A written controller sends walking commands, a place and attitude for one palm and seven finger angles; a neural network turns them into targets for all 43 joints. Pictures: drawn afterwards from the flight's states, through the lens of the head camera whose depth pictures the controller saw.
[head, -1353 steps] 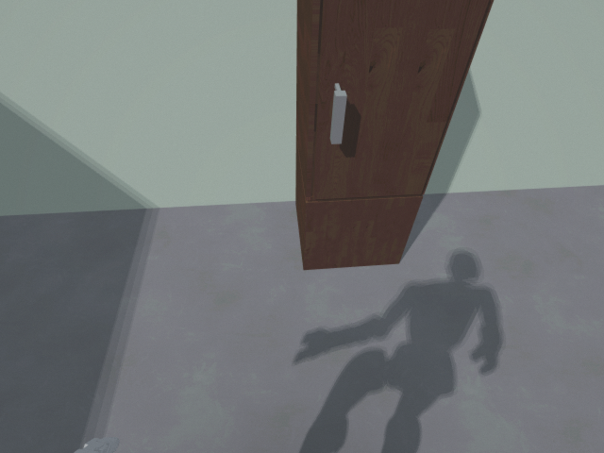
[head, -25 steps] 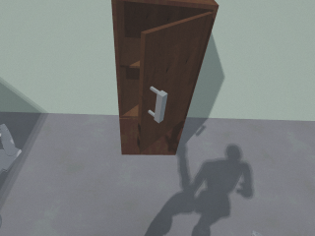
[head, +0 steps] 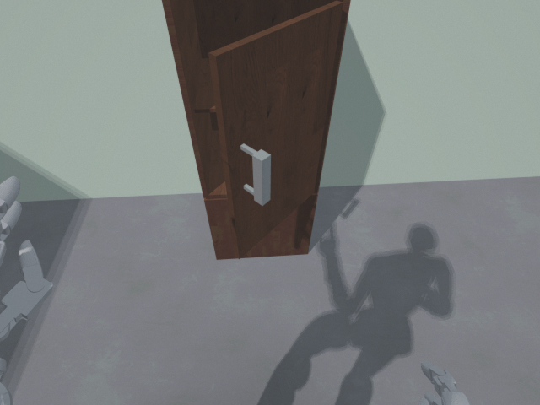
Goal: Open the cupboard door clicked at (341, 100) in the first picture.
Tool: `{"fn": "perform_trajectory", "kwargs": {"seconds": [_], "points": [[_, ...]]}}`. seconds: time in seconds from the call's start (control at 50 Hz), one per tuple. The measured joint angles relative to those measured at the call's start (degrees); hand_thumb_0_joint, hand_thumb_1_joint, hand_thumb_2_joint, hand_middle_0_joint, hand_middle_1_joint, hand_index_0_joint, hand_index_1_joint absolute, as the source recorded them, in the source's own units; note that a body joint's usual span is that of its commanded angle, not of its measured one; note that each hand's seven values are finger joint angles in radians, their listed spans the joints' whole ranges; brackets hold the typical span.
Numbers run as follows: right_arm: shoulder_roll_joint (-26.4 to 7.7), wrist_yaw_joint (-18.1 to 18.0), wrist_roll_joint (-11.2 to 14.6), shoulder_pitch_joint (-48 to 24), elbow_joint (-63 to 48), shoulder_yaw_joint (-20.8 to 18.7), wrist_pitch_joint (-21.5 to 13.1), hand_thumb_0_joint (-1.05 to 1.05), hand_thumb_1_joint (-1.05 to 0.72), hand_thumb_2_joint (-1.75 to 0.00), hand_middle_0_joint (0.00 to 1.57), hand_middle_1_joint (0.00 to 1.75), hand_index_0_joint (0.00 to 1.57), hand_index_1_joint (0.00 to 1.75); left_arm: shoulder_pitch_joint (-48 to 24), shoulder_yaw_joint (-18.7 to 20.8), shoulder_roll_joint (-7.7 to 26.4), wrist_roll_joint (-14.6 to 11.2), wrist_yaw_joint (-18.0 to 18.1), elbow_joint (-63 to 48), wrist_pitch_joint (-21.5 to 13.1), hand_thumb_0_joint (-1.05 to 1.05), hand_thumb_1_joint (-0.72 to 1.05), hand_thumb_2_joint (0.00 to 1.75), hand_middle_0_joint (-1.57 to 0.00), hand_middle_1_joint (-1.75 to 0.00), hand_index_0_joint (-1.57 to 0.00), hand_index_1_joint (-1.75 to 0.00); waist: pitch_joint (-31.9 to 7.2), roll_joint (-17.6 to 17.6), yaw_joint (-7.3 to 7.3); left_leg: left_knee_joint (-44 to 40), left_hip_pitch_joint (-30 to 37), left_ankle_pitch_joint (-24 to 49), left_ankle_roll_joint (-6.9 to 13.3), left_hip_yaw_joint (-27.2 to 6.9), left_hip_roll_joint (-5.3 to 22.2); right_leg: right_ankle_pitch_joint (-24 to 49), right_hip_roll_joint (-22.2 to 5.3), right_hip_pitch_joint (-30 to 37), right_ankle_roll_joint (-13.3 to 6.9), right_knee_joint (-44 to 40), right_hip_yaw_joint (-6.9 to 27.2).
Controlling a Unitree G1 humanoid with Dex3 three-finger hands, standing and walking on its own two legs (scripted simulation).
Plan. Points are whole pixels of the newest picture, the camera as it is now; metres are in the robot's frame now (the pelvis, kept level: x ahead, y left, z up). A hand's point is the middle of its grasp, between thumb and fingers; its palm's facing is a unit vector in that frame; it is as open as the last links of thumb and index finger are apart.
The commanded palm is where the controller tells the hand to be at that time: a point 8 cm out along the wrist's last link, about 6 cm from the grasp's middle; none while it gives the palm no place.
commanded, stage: stop stepping back and stand still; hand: left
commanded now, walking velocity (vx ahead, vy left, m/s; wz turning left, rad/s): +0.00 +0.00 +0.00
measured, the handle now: (254, 174) +0.58 +0.08 -0.02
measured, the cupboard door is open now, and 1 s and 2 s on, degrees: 44 44 44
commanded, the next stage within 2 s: let the arm hang, fingers relaxed in 0.64 s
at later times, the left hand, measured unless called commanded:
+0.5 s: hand (29, 276) +0.21 +0.28 +0.16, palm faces +0.37 -0.80 -0.48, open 7.4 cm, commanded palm +0.15 +0.32 +0.18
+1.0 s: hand out of the picture +0.07 +0.23 -0.15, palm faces -0.06 -0.97 -0.24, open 7.4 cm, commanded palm none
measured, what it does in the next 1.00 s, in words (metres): stands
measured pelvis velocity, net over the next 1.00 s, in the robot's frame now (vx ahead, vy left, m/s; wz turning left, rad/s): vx -0.01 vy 0.04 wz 0.01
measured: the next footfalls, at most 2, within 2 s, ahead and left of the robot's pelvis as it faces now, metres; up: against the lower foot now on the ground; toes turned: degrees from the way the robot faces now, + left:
none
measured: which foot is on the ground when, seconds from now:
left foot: down 0.00-1.00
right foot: down 0.00-1.00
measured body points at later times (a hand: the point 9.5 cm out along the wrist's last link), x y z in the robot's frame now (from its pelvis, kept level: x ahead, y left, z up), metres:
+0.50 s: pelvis +0.01 +0.02 +0.01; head +0.03 +0.03 +0.46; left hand +0.19 +0.32 +0.18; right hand +0.17 -0.20 -0.08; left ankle +0.04 +0.14 -0.73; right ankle -0.03 -0.07 -0.73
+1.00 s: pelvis -0.01 +0.04 +0.00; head +0.00 +0.04 +0.45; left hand +0.07 +0.28 -0.13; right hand +0.09 -0.22 -0.13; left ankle +0.04 +0.14 -0.73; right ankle -0.03 -0.07 -0.73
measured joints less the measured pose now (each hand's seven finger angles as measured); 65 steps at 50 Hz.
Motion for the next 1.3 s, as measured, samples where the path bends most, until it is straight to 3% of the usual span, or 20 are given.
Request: {"fn": "perform_trajectory", "kwargs": {"seconds": [0.04,0.1,0.22,0.48,0.74,0.78,0.86,0.92,0.98,1.04,1.1,1.18,1.3], "points": [[0.06,-0.16,0.34,-1.15,-0.09,-0.89,0.18,0.01,-0.90,-0.90,0.20,0.30,0.20,0.30,-0.36,0.10,1.04,-0.11,-0.23,-1.33,-0.57,0.01,0.88,0.90,-0.21,-0.30,-0.21,-0.30,1.02,-0.43,-0.28,-0.99,1.26,-2.90,-1.92,-0.34,0.03,-1.32,-0.02,-0.13,0.35,1.69,0.02],[0.86,-0.01,0.67,-2.82,-1.29,-0.79,0.67,0.01,-0.90,-0.90,0.20,0.30,0.20,0.30,0.27,1.62,2.91,-0.09,-0.69,-1.25,-0.92,0.01,0.88,0.90,-0.21,-0.30,-0.21,-0.30,1.51,-1.14,-0.62,-0.95,1.36,-3.33,-2.58,0.46,0.02,-0.81,-0.09,0.15,0.40,0.70,0.87],[2.70,0.81,0.92,-4.43,-3.83,0.51,0.90,0.01,-0.90,-0.90,0.20,0.30,0.20,0.30,2.44,2.66,4.97,-0.76,-1.13,-1.18,-0.10,0.01,0.88,0.90,-0.21,-0.30,-0.22,-0.30,1.39,-0.52,-1.66,-1.70,0.93,-2.98,-2.23,0.96,0.36,0.48,0.30,0.26,0.89,-1.69,1.43],[3.79,0.37,0.37,-2.86,-2.72,2.32,1.92,0.01,-0.90,-0.90,0.20,0.30,0.20,0.30,2.32,0.85,3.17,-1.21,-1.17,-0.17,2.15,0.01,0.88,0.90,-0.21,-0.30,-0.22,-0.30,0.23,0.15,-0.13,-4.57,1.67,-1.49,-1.04,1.04,-0.61,2.79,-0.43,1.72,2.16,-5.90,1.42],[2.64,0.16,0.35,-2.80,-3.07,1.67,2.15,0.01,-0.90,-0.90,0.20,0.30,0.20,0.30,2.51,0.31,3.14,-1.31,-1.22,0.18,2.60,0.01,0.88,0.90,-0.21,-0.30,-0.21,-0.30,0.06,0.15,-0.77,-6.55,1.78,0.28,-0.12,0.94,-1.25,5.13,-0.89,2.40,3.01,-8.89,1.25],[1.06,2.52,0.66,-3.61,0.17,0.93,0.09,0.01,-0.90,-0.90,0.20,0.30,0.20,0.30,-1.68,-3.41,3.91,0.53,-3.06,8.61,1.35,0.01,0.89,0.90,-0.21,-0.30,-0.21,-0.30,-1.09,1.16,-0.28,-4.76,-0.64,0.05,0.15,0.58,-1.67,4.30,-1.43,-0.16,3.13,-6.26,0.75],[-2.78,5.03,-0.37,-7.33,7.33,1.24,4.20,0.01,-0.90,-0.90,0.20,0.30,0.20,0.30,-13.19,-13.39,1.48,3.23,-7.59,38.28,9.39,0.00,0.89,0.90,-0.20,-0.30,-0.20,-0.30,-2.28,3.61,-0.34,-1.20,-3.81,-0.88,1.09,0.29,-2.97,1.58,-3.04,-4.26,3.66,0.09,0.32],[-2.68,5.43,-0.90,-8.28,10.89,1.48,6.23,0.01,-0.90,-0.90,0.20,0.30,0.20,0.30,-16.47,-18.37,-1.79,3.77,-8.93,57.58,13.40,0.00,0.90,0.90,-0.20,-0.30,-0.20,-0.30,-1.44,2.88,-1.47,-0.73,-3.43,-1.03,1.04,0.62,-3.20,0.89,-3.38,-4.46,3.53,1.62,0.65],[-1.37,5.30,-1.20,-7.09,13.87,1.86,7.65,0.01,-0.90,-0.90,0.20,0.30,0.20,0.30,-16.43,-21.60,-5.53,3.58,-9.22,70.87,15.06,0.01,0.90,0.90,-0.20,-0.30,-0.20,-0.30,-0.01,0.59,-2.28,-1.57,-2.09,-0.72,0.70,0.68,-3.09,1.03,-3.24,-3.32,3.31,1.12,0.74],[0.24,4.80,-1.22,-4.84,17.53,2.23,8.58,0.01,-0.90,-0.90,0.20,0.30,0.20,0.30,-15.00,-23.10,-9.07,3.23,-8.87,79.97,15.27,0.01,0.91,0.90,-0.20,-0.30,-0.20,-0.30,1.34,-1.46,-2.17,-2.88,-0.92,-0.13,0.41,0.39,-2.79,1.84,-2.80,-1.87,3.08,-0.71,0.48],[2.01,4.18,-1.08,-2.13,21.33,2.40,9.20,0.00,-0.90,-0.90,0.20,0.30,0.20,0.30,-13.18,-22.58,-9.65,2.85,-8.53,86.07,14.81,0.02,0.96,0.90,-0.20,-0.30,-0.21,-0.30,2.39,-2.42,-1.37,-3.88,-0.26,0.40,0.15,-0.31,-2.47,2.80,-2.28,-0.47,2.80,-2.90,-0.21],[3.89,3.48,-0.83,0.85,25.31,2.29,9.75,0.00,-0.90,-0.90,0.20,0.30,0.20,0.30,-10.51,-22.19,-10.22,2.48,-8.60,90.97,14.09,0.01,0.95,0.90,-0.20,-0.30,-0.21,-0.30,3.08,-1.80,-0.49,-4.66,0.33,0.77,0.15,-0.97,-2.51,3.56,-2.12,0.82,2.78,-4.75,-0.86],[6.52,2.96,-0.73,2.90,27.49,1.98,9.84,0.00,-0.90,-0.90,0.20,0.30,0.20,0.30,-8.17,-21.66,-10.93,2.37,-8.01,94.29,13.73,0.01,0.92,0.90,-0.20,-0.30,-0.20,-0.30,3.28,-0.16,-0.46,-5.32,0.91,0.99,0.39,-0.93,-2.93,3.51,-2.52,1.16,2.97,-4.87,-0.87]]}}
